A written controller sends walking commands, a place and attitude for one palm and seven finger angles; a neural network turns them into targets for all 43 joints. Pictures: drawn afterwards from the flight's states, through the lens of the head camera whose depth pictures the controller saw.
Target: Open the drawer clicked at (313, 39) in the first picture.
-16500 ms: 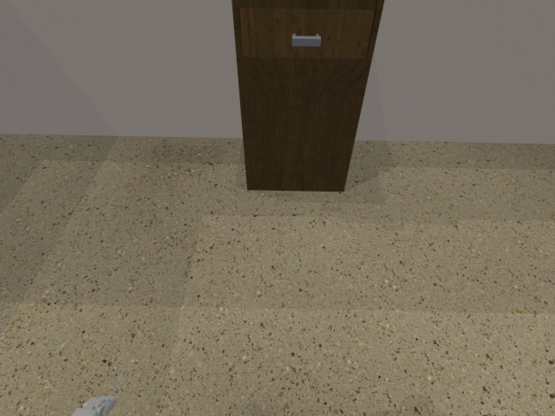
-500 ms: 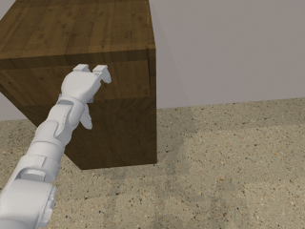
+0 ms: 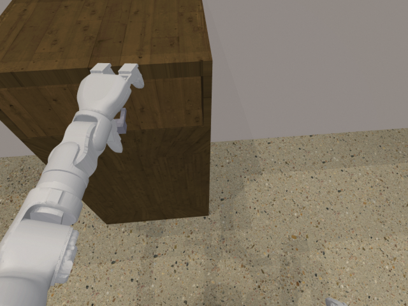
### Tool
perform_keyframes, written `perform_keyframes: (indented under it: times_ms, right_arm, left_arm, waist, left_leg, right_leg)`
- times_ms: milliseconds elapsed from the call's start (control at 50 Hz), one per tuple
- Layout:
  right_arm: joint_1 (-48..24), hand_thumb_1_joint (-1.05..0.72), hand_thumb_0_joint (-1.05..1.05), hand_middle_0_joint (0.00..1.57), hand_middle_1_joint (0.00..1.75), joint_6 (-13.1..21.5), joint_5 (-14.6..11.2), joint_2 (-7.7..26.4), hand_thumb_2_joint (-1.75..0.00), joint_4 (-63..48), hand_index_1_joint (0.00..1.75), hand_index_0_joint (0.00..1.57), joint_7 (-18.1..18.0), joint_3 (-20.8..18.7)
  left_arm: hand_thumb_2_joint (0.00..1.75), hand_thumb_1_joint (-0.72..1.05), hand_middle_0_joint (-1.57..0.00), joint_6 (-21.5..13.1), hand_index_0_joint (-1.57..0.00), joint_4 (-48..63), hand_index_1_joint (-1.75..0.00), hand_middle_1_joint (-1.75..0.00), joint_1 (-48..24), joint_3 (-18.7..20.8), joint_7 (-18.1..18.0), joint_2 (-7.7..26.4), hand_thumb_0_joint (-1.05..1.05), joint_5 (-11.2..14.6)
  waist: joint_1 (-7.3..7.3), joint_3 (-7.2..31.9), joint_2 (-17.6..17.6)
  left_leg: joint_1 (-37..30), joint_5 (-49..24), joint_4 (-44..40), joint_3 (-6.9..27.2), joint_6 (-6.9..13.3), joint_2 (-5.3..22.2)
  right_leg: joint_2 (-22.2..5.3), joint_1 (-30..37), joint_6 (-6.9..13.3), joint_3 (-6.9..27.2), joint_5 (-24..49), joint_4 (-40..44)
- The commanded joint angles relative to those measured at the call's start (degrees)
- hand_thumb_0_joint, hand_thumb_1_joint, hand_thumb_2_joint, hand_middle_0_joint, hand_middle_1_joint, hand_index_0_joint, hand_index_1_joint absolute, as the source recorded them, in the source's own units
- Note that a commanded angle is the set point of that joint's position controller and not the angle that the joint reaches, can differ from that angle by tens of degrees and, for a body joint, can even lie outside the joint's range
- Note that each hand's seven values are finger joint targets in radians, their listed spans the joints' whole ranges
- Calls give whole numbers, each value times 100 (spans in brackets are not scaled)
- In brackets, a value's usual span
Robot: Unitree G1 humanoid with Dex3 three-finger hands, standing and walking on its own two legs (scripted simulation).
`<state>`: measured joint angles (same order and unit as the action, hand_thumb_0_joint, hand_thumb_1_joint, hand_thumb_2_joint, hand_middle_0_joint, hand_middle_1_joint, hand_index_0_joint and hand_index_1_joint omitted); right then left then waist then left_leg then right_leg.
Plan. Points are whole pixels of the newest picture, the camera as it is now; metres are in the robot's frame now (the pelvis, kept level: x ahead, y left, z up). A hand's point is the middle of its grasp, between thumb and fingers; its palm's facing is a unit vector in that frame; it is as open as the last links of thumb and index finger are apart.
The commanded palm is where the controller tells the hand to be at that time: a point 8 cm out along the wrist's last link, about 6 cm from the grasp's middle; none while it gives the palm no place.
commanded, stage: move the hooked fingers above the handle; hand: left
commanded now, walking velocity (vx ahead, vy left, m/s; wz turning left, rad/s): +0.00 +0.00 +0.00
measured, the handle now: (104, 120) +0.52 +0.24 +0.03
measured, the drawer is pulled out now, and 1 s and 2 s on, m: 0.00 0.00 0.00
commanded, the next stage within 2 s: lift the fingers back up to retry in 1.16 s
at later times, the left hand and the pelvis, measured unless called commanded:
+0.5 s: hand (97, 140) +0.43 +0.22 +0.06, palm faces -0.12 +0.01 -0.99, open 13.8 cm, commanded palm +0.45 +0.23 +0.14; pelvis +0.00 -0.01 +0.00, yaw +2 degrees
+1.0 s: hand (87, 133) +0.44 +0.24 +0.07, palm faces -0.19 +0.00 -0.98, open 13.7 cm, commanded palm +0.44 +0.24 +0.14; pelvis -0.01 -0.02 +0.01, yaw -1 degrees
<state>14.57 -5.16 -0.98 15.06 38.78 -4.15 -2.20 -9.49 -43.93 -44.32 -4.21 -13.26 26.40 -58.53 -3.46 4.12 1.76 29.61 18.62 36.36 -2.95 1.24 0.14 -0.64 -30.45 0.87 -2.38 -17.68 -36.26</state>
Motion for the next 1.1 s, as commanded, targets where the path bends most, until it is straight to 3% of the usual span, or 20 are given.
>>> perform_keyframes:
  times_ms: [0, 20, 80, 200, 280, 320, 360, 380, 440, 520, 580, 600, 660, 700, 760, 860, 940, 980, 1040, 1080]
  right_arm:
    - [171, -90, 0, 20, 30, 45, 0, 725, -90, -335, 30, 20, 110, -123]
    - [173, -90, 0, 20, 30, -7, -29, 755, -90, -319, 30, 20, 131, -118]
    - [-113, -90, 0, 20, 30, -171, -132, 794, -90, -381, 30, 20, 26, -23]
    - [-273, -90, 0, 20, 30, -226, -265, 840, -90, -559, 30, 20, -218, 53]
    - [78, -90, 0, 20, 30, -83, -192, 903, -90, -712, 30, 20, -291, -65]
    - [285, -90, 0, 20, 30, 33, -140, 851, -90, -719, 30, 20, -263, -166]
    - [472, -90, 0, 20, 30, 139, -50, 768, -90, -659, 30, 20, -222, -299]
    - [551, -90, 0, 20, 30, 186, -23, 726, -90, -642, 30, 20, -197, -333]
    - [795, -90, 0, 20, 30, 282, -4, 750, -90, -369, 30, 20, -145, -418]
    - [819, -90, 0, 20, 30, 253, -28, 797, -90, -118, 30, 20, 0, -377]
    - [563, -90, 0, 20, 30, 159, -17, 851, -90, -61, 30, 20, 93, -229]
    - [425, -90, 0, 20, 30, 118, -28, 818, -90, -96, 30, 20, 120, -162]
    - [254, -90, 0, 20, 30, 5, -55, 844, -90, -156, 30, 20, 147, -115]
    - [85, -90, 0, 20, 30, -129, -112, 868, -90, -237, 30, 20, 72, -64]
    - [-121, -90, 0, 20, 30, -209, -221, 851, -90, -409, 30, 20, -86, 13]
    - [-105, -90, 0, 20, 30, -160, -263, 890, -90, -673, 30, 20, -300, 49]
    - [208, -90, 0, 20, 30, 36, -187, 875, -90, -757, 30, 20, -342, -65]
    - [461, -90, 0, 20, 30, 155, -135, 833, -90, -693, 30, 20, -302, -192]
    - [786, -90, 0, 20, 30, 292, -37, 739, -90, -522, 30, 20, -236, -378]
    - [956, -90, 0, 20, 30, 355, 16, 747, -90, -382, 30, 20, -167, -452]
  left_arm:
    - [30, -50, -30, 1394, -30, -244, -120, -120, -2132, 958, -797, 2200, 0, -206]
    - [30, -50, -30, 1679, -30, -481, -120, -120, -2081, 756, -697, 2037, 0, -230]
    - [30, -50, -30, 2024, -30, -587, -120, -120, -2140, 969, -451, 2468, 0, 8]
    - [30, -50, -30, 2036, -30, -819, -120, -120, -1755, 649, 286, 2311, 0, 16]
    - [30, -50, -30, 1247, -30, -469, -120, -120, -1824, 479, 809, 2018, 0, -52]
    - [30, -50, -30, 655, -30, 262, -120, -120, -2284, 85, 919, 1509, 0, -3]
    - [30, -50, -30, 68, -30, 1289, -120, -120, -2839, -113, 882, 1209, 0, 103]
    - [30, -50, -30, -158, -30, 1741, -120, -120, -3271, -491, 844, 805, 0, 179]
    - [30, -50, -30, -456, -30, 2006, -120, -120, -3635, -228, 419, 962, 0, 284]
    - [30, -50, -30, -54, -30, 1229, -120, -120, -3404, 543, -425, 1621, 0, 208]
    - [30, -50, -30, 808, -30, 173, -120, -120, -2960, 1133, -874, 2324, 0, -5]
    - [30, -50, -30, 1152, -30, -49, -120, -120, -2992, 887, -923, 2232, 0, -105]
    - [30, -50, -30, 1937, -30, -723, -120, -120, -2656, 744, -666, 2239, 0, -253]
    - [30, -50, -30, 2154, -30, -880, -120, -120, -2524, 847, -399, 2510, 0, -197]
    - [30, -50, -30, 2245, -30, -1053, -120, -120, -2088, 672, 85, 2331, 0, 58]
    - [30, -50, -30, 1581, -30, -967, -120, -120, -1541, 690, 742, 2406, 0, 45]
    - [30, -50, -30, 698, -30, -319, -120, -120, -2065, 546, 865, 2183, 0, -98]
    - [30, -50, -30, 188, -30, 455, -120, -120, -2888, 351, 770, 1926, 0, -77]
    - [30, -50, -30, -400, -30, 1654, -120, -120, -3694, 67, 449, 1522, 0, 11]
    - [30, -50, -30, -505, -30, 1989, -120, -120, -3785, -154, 221, 1114, 0, 179]
  waist:
    - [478, 2498, 180]
    - [429, 2459, 6]
    - [528, 2485, -761]
    - [444, 1623, -965]
    - [114, 1566, -823]
    - [-84, 1638, -321]
    - [-198, 2064, 344]
    - [-369, 2178, 466]
    - [-410, 2403, 688]
    - [-176, 2407, 508]
    - [131, 2311, 314]
    - [156, 2255, 416]
    - [297, 2352, 11]
    - [357, 2448, -407]
    - [389, 1891, -1098]
    - [325, 1333, -1255]
    - [-1, 1323, -660]
    - [-260, 1671, -231]
    - [-364, 2661, 924]
    - [-461, 3052, 830]
  left_leg:
    - [-597, -2376, -379, -47, -66, -189]
    - [-578, -2341, -445, -79, -66, -150]
    - [-402, -1960, -711, -167, 6, -161]
    - [-344, -1246, -1035, -230, 108, -147]
    - [-526, -1165, -873, -122, 208, -142]
    - [-910, -1241, -727, -35, 234, -137]
    - [-1550, -1567, -512, 69, 232, -149]
    - [-1829, -1774, -396, 143, 249, -159]
    - [-2178, -2016, -193, 361, 163, -144]
    - [-1601, -2109, -192, 395, 52, -197]
    - [-802, -1978, -348, 241, 14, -232]
    - [-660, -1962, -383, 138, 3, -231]
    - [-504, -2133, -491, -38, 3, -183]
    - [-357, -2045, -593, -140, 40, -196]
    - [-133, -1498, -840, -216, 97, -202]
    - [-105, -947, -904, -187, 175, -161]
    - [-228, -702, -676, -99, 226, -163]
    - [-616, -838, -480, -6, 252, -157]
    - [-1632, -1554, -129, 151, 216, -202]
    - [-2076, -2134, 54, 275, 192, -191]
  right_leg:
    - [195, 1561, 154, 47, 2173, 183]
    - [190, 1615, 125, 38, 2212, 239]
    - [132, 2304, 45, 194, 2163, 491]
    - [47, 2214, -24, 254, 1553, 897]
    - [58, 1929, -46, 290, 1537, 922]
    - [89, 1457, -14, 289, 1474, 859]
    - [141, 1064, 39, 310, 1504, 774]
    - [165, 846, 55, 301, 1521, 748]
    - [230, 320, 100, 208, 1360, 567]
    - [290, 462, 165, 58, 1482, 357]
    - [267, 978, 176, 28, 1573, 287]
    - [231, 1111, 159, 53, 1679, 291]
    - [190, 1665, 106, 89, 2145, 357]
    - [142, 2161, 38, 179, 2341, 440]
    - [69, 2392, -51, 222, 2026, 721]
    - [27, 2109, -82, 332, 1416, 922]
    - [28, 1519, -81, 423, 1051, 876]
    - [61, 1187, -54, 439, 1051, 800]
    - [163, 668, 62, 390, 1375, 533]
    - [226, 469, 75, 283, 1660, 412]
